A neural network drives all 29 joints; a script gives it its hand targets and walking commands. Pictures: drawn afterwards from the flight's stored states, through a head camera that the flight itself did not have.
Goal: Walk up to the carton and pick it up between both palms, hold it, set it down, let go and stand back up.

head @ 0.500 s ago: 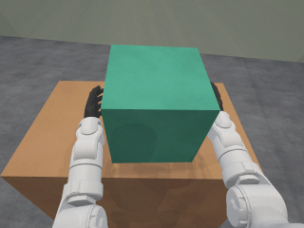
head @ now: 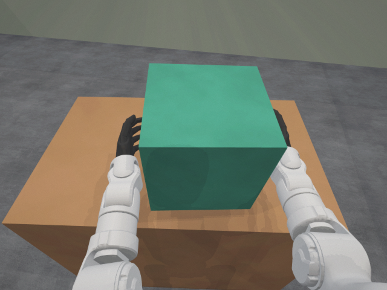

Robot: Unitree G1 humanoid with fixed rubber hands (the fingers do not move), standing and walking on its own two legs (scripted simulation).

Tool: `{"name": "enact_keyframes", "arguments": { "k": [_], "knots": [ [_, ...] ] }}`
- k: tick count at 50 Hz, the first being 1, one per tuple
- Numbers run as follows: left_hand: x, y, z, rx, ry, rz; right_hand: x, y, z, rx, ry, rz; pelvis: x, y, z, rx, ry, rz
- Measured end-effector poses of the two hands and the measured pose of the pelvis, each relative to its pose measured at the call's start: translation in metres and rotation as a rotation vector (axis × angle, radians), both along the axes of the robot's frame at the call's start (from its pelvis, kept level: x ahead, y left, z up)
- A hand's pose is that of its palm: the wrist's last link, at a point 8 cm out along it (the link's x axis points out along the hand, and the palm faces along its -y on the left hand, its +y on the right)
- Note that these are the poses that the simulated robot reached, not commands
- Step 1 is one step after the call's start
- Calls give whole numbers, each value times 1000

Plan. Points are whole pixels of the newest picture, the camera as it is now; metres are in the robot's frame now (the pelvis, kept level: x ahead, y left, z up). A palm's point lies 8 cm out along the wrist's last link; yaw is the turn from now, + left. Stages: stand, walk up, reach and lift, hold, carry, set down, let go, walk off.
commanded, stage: set down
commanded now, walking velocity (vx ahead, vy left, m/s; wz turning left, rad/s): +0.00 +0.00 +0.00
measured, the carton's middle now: (202, 140) +0.42 -0.01 +0.09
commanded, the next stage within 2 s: none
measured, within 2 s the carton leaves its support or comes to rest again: rests again in 1.60 s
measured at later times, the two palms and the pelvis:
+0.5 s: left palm (130, 158) +0.39 +0.15 +0.08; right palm (277, 140) +0.42 -0.17 +0.10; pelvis +0.01 +0.00 +0.00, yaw -1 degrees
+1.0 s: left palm (136, 161) +0.40 +0.15 +0.06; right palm (275, 142) +0.43 -0.18 +0.07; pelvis +0.02 +0.00 +0.00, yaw -2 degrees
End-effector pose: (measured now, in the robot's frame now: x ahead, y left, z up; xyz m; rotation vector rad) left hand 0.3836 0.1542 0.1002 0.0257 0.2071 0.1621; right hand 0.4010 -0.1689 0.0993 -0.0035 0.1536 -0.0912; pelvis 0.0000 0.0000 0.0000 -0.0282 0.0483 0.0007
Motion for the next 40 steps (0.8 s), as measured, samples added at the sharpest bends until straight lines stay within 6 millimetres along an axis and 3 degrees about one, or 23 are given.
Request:
{"name": "enact_keyframes", "arguments": {
  "k": [40],
  "knots": [
    [9, -6, -29, -18, 52, 37, 23, -5, -13, -16, 49, 45, 12, -1, 0, 3, 33, -30]
  ]
}}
